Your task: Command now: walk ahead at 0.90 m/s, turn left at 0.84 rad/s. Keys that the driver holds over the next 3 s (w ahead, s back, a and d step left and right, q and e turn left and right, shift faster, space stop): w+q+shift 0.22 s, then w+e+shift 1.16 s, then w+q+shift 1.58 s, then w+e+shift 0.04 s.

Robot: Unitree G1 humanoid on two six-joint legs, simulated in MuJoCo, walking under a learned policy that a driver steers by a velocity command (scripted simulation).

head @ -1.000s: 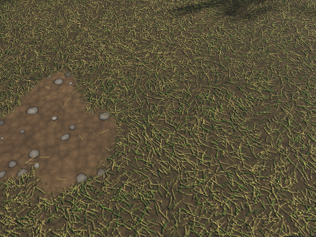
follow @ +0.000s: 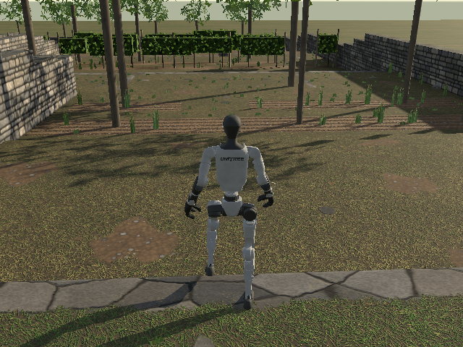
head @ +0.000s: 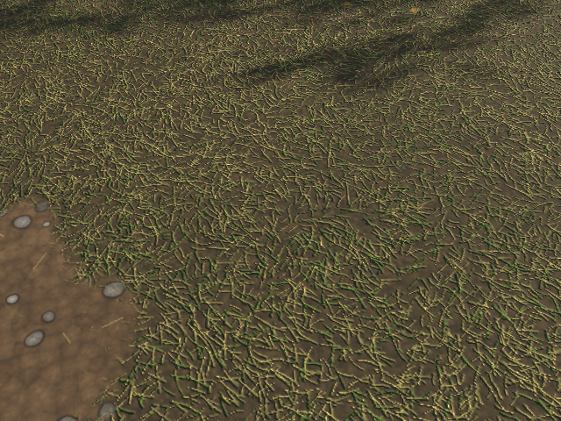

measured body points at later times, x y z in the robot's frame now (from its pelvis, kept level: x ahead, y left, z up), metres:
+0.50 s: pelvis +0.38 +0.12 +0.00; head +0.39 +0.12 +0.45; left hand +0.46 +0.41 -0.10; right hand +0.50 -0.12 -0.12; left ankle +0.30 +0.15 -0.73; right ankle +0.58 -0.03 -0.63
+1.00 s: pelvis +0.82 +0.17 +0.01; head +0.84 +0.16 +0.46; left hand +0.87 +0.43 -0.11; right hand +1.05 -0.07 -0.03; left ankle +1.05 +0.37 -0.66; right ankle +0.76 +0.13 -0.73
